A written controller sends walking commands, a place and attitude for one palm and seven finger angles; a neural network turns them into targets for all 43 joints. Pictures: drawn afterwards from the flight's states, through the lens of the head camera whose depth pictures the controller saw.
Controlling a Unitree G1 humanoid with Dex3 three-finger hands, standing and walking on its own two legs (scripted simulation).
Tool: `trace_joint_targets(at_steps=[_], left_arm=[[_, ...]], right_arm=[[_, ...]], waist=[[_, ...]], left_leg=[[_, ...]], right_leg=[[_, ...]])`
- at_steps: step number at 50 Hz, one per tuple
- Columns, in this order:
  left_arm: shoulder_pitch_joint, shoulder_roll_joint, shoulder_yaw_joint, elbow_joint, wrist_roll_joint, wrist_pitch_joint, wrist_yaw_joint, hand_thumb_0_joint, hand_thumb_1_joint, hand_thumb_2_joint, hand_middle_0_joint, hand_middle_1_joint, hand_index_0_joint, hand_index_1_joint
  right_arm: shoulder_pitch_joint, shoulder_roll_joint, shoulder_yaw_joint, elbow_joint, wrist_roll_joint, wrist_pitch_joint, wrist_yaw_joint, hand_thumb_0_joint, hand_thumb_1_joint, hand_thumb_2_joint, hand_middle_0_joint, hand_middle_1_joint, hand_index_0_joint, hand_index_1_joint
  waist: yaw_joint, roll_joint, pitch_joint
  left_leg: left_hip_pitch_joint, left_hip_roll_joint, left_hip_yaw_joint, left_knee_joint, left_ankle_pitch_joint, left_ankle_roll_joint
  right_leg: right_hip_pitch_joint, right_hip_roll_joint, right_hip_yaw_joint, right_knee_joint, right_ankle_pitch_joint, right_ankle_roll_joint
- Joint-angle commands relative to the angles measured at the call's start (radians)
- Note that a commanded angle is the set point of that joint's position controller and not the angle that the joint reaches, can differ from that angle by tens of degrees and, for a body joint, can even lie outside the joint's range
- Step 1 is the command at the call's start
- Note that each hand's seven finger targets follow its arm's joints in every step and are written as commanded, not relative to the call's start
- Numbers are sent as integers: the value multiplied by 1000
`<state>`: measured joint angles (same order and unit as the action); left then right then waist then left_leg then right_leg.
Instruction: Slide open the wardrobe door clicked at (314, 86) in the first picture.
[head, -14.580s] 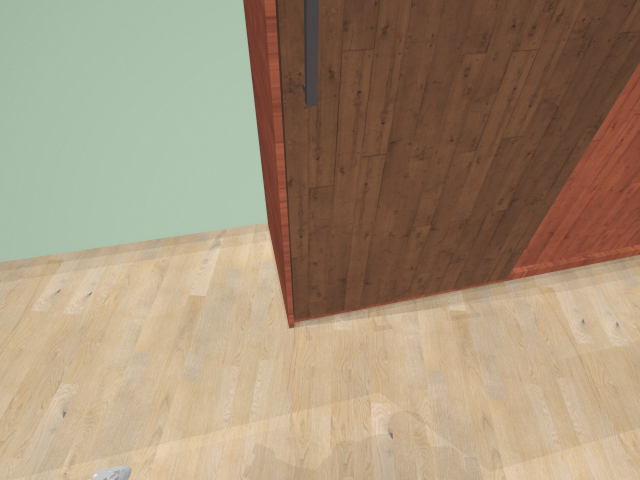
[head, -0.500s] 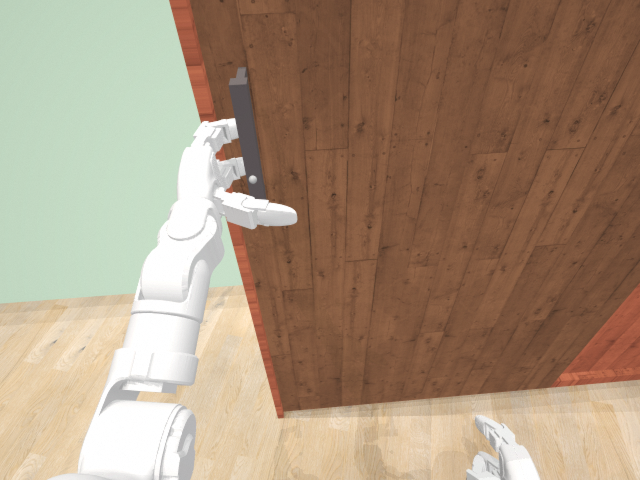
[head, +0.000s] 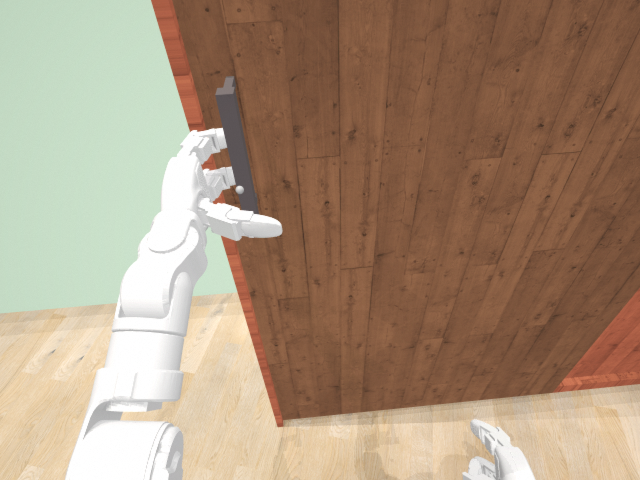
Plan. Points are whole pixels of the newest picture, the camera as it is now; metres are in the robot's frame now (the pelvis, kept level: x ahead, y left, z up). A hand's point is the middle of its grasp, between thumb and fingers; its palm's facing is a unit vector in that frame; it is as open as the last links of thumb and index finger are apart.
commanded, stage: move the hooked fingers beside the handle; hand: left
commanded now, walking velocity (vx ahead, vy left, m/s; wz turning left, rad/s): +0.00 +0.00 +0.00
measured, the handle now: (242, 157) +0.46 +0.13 +0.21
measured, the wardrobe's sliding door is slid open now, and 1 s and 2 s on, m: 0.00 0.00 0.00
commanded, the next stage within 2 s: none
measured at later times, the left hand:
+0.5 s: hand (192, 207) +0.35 +0.16 +0.22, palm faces +0.09 -1.00 -0.01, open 14.1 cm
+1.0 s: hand (190, 192) +0.37 +0.17 +0.22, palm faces +0.08 -1.00 +0.03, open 14.0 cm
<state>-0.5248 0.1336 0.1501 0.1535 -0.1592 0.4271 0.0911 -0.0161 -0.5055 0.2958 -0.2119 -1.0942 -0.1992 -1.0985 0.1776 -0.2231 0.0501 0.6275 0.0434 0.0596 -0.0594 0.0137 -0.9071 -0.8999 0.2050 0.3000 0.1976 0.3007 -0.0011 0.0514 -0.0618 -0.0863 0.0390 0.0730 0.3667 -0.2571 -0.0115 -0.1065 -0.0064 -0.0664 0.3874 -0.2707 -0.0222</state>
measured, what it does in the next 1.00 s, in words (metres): shifts its weight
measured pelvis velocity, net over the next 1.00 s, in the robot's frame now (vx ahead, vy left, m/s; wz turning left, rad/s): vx -0.05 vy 0.03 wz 0.00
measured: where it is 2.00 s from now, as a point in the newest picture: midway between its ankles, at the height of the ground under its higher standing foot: outside the picture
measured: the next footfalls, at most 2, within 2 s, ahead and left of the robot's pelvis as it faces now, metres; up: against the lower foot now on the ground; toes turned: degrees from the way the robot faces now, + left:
none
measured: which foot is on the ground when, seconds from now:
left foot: down 0.00-1.00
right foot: down 0.00-1.00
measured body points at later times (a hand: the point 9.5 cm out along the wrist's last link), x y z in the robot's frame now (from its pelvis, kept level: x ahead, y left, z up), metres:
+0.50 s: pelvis -0.03 +0.00 +0.00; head -0.06 -0.02 +0.45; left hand +0.33 +0.21 +0.22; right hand +0.16 -0.23 -0.09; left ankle -0.05 +0.14 -0.74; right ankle -0.04 -0.10 -0.74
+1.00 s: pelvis -0.05 +0.03 +0.00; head -0.07 +0.01 +0.45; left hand +0.36 +0.22 +0.22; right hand +0.06 -0.22 -0.12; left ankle -0.05 +0.14 -0.74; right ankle -0.04 -0.10 -0.74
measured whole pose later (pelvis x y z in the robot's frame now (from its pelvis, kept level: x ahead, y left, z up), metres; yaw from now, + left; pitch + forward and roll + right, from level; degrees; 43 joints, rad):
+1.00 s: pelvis -0.05 +0.03 +0.00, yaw +0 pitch -1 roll +0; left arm -0.73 0.24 0.20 0.53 -0.18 0.24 0.01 -0.02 -0.51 0.30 -0.29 -1.20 -0.29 -1.20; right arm 0.30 -0.25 0.04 0.73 0.07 -0.06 -0.10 0.02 -0.91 -0.90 0.21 0.30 0.20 0.30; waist -0.01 0.04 -0.03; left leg -0.17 0.01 0.04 0.41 -0.22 0.01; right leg -0.18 -0.03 -0.05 0.38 -0.19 0.01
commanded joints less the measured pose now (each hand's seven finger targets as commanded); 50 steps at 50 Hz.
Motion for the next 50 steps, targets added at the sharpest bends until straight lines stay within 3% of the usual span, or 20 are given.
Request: trace_joint_targets(at_steps=[1, 2, 7, 11, 12, 13, 14, 17, 19, 21, 25, 28, 30, 31, 36, 40, 41, 45, 47, 50], left_arm=[[-316, 245, 158, -256, 4, -69, 14, 0, -500, 300, -300, -1200, -300, -1200], [-325, 234, 146, -277, 0, -72, 12, 0, -500, 300, -300, -1200, -300, -1200], [-291, 303, 212, -249, -7, -73, 8, 0, -500, 300, -300, -1200, -300, -1200], [-268, 342, 243, -260, -4, -75, 3, 0, -500, 300, -300, -1200, -300, -1200], [-298, 305, 194, -270, -1, -74, -8, 0, -500, 300, -300, -1200, -300, -1200], [-312, 309, 188, -257, 2, -72, -17, 0, -500, 300, -300, -1200, -300, -1200], [-349, 273, 137, -274, 4, -74, -32, 0, -500, 300, -300, -1200, -300, -1200], [-475, 181, 10, -288, -11, -90, -83, 0, -500, 300, -300, -1200, -300, -1200], [-551, 150, -32, -245, -27, -97, -112, 0, -500, 300, -300, -1200, -300, -1200], [-585, 155, -29, -165, -42, -97, -120, 0, -500, 300, -300, -1200, -300, -1200], [-628, 198, 25, -43, -38, -102, -80, 0, -500, 300, -300, -1200, -300, -1200], [-623, 276, 111, 81, -27, -109, -33, 0, -500, 300, -300, -1200, -300, -1200], [-653, 292, 124, 122, -9, -127, -9, 0, -500, 300, -300, -1200, -300, -1200], [-623, 340, 165, 163, 1, -142, 4, 0, -500, 300, -300, -1200, -300, -1200], [-700, 352, 141, 203, 35, -225, -7, 0, -500, 300, -300, -1200, -300, -1200], [-774, 267, 46, 124, 30, -278, -57, 0, -500, 300, -300, -1200, -300, -1200], [-772, 231, 17, 138, 20, -282, -70, 0, -500, 300, -300, -1200, -300, -1200], [-741, 218, 35, 150, -23, -253, -92, 0, -500, 300, -300, -1200, -300, -1200], [-690, 270, 91, 163, -27, -240, -80, 0, -500, 300, -300, -1200, -300, -1200], [-670, 295, 123, 178, -13, -222, -49, 0, -500, 300, -300, -1200, -300, -1200]], right_arm=[[-151, -102, -39, -176, 0, -53, -6, 0, -900, -900, 200, 300, 200, 300], [-158, -99, -36, -181, 0, -53, -6, 0, -900, -900, 200, 300, 200, 300], [-155, -103, -35, -178, 3, -51, -8, 0, -900, -900, 200, 300, 200, 300], [-158, -104, -37, -182, 8, -50, -10, 0, -900, -900, 200, 300, 200, 300], [-158, -103, -34, -180, 8, -55, -10, 0, -900, -900, 200, 300, 200, 300], [-151, -107, -37, -174, 11, -60, -12, 0, -900, -900, 200, 300, 200, 300], [-153, -109, -38, -172, 14, -67, -13, 0, -900, -900, 200, 300, 200, 300], [-144, -115, -42, -157, 23, -101, -27, 0, -900, -900, 200, 300, 200, 300], [-134, -119, -42, -137, 25, -118, -40, 0, -900, -900, 200, 300, 200, 300], [-129, -125, -39, -113, 26, -129, -52, 0, -900, -900, 200, 300, 200, 300], [-135, -121, -29, -90, 19, -139, -55, 0, -900, -900, 200, 300, 200, 300], [-124, -120, -24, -76, 11, -131, -51, 0, -900, -900, 200, 300, 200, 300], [-117, -114, -20, -79, 7, -129, -49, 0, -900, -900, 200, 300, 200, 300], [-107, -118, -24, -76, 5, -125, -47, 0, -900, -900, 200, 300, 200, 300], [-77, -117, -27, -87, 7, -133, -50, 0, -900, -900, 200, 300, 200, 300], [-61, -115, -30, -99, 18, -163, -49, 0, -900, -900, 200, 300, 200, 300], [-53, -119, -35, -96, 22, -169, -49, 0, -900, -900, 200, 300, 200, 300], [-39, -130, -42, -79, 27, -190, -51, 0, -900, -900, 200, 300, 200, 300], [-34, -139, -44, -71, 25, -192, -49, 0, -900, -900, 200, 300, 200, 300], [-32, -138, -42, -64, 21, -187, -44, 0, -900, -900, 200, 300, 200, 300]], waist=[[76, -110, -304], [73, -94, -304], [77, -113, -275], [80, -88, -274], [63, -65, -268], [53, -77, -251], [38, -38, -247], [-12, -14, -235], [-37, -26, -214], [-44, -54, -171], [-14, -67, -190], [12, -120, -186], [18, -105, -181], [34, -122, -183], [12, -102, -175], [-13, 23, -233], [-23, -6, -234], [-16, -32, -239], [6, -42, -228], [16, -82, -193]], left_leg=[[52, -39, -21, 33, 547, 41], [51, -40, -20, 31, 539, 42], [22, -37, -21, 20, 486, 43], [14, -37, -17, 23, 471, 44], [20, -39, -15, 24, 469, 46], [22, -37, -18, 27, 458, 46], [40, -41, -15, 33, 451, 49], [90, -44, -27, 50, 419, 55], [95, -50, -39, 56, 361, 57], [81, -49, -51, 49, 286, 56], [40, -54, -72, 34, 216, 47], [-15, -50, -75, 12, 184, 43], [-31, -45, -72, 1, 176, 41], [-42, -39, -74, -4, 176, 41], [-44, -25, -63, -15, 148, 46], [25, -29, -64, -5, 190, 43], [34, -26, -73, -7, 186, 42], [34, -29, -83, -5, 184, 38], [14, -26, -86, -15, 189, 35], [-22, -26, -77, -23, 178, 36]], right_leg=[[196, -2, 15, 29, 713, 2], [190, -4, 18, 25, 700, 2], [188, -4, 27, 15, 661, 8], [192, -5, 35, 17, 658, 12], [177, -6, 35, 16, 651, 12], [159, -3, 32, 13, 635, 13], [134, -1, 34, 9, 621, 12], [59, 8, 22, -4, 548, 11], [9, 12, 17, -16, 475, 13], [-36, 13, 15, -37, 369, 15], [-40, 8, 15, -46, 242, 7], [-11, 1, 20, -55, 187, 8], [-6, -2, 25, -57, 175, 7], [9, -3, 26, -59, 166, 7], [0, -5, 38, -70, 144, 9], [-15, 7, 33, -56, 197, -6], [-22, 11, 22, -55, 188, -4], [-40, 20, 13, -55, 187, -5], [-29, 19, 9, -55, 179, -6], [-31, 18, 11, -60, 161, -3]])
